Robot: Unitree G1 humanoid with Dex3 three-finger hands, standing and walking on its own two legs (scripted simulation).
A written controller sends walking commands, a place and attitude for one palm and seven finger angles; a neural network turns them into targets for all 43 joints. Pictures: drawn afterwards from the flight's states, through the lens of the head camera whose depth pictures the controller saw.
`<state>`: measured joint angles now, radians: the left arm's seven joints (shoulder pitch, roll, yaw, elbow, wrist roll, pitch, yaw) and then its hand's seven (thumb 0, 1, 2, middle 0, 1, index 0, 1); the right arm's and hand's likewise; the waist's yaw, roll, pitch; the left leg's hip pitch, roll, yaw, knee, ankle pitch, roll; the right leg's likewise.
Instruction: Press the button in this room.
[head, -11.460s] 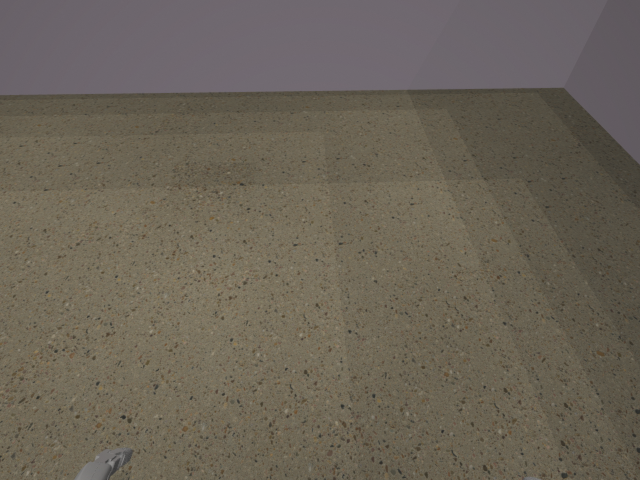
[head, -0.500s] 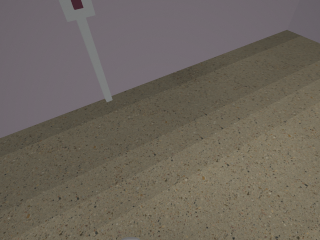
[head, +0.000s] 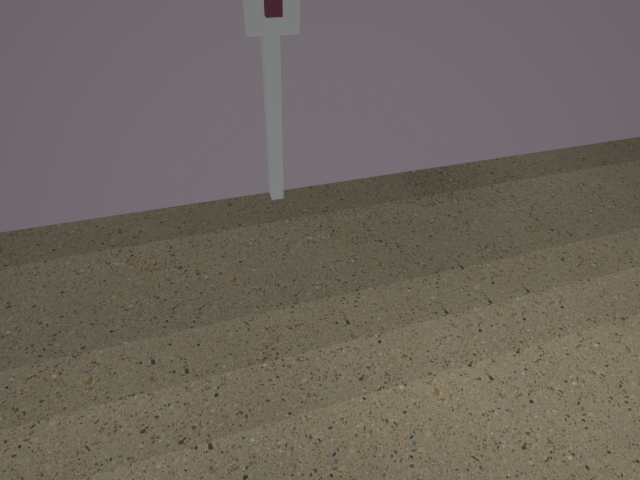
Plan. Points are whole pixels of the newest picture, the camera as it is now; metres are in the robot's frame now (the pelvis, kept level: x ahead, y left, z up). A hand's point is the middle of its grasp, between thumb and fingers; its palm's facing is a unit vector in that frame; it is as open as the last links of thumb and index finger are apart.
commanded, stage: turn or walk to find it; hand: left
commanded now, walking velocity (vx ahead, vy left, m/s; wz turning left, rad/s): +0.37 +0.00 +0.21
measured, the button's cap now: (273, 6) +1.45 +0.24 +0.08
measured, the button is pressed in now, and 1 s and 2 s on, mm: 0 0 0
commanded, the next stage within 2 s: stand and wait in 0.50 s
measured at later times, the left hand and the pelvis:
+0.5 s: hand out of the picture +0.10 +0.11 -0.16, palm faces +0.19 -0.95 -0.23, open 7.2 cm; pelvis +0.15 -0.07 +0.00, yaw +8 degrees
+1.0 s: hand (217, 421) +0.25 +0.18 -0.19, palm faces +0.22 -0.96 -0.18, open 7.4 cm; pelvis +0.27 +0.01 -0.01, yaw +9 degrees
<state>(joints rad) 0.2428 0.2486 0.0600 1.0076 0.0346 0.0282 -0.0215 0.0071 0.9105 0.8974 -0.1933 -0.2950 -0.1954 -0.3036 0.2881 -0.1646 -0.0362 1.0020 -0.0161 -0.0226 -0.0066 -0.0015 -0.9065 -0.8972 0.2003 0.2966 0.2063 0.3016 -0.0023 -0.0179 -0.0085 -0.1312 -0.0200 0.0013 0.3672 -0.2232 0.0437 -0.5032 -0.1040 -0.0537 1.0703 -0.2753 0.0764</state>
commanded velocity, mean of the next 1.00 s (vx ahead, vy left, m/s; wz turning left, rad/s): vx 0.17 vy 0.00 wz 0.09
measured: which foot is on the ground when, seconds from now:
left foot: down 0.00-0.24, up 0.26-0.72, down 0.74-1.00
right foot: up 0.00-0.22, down 0.24-0.74, up 0.76-1.00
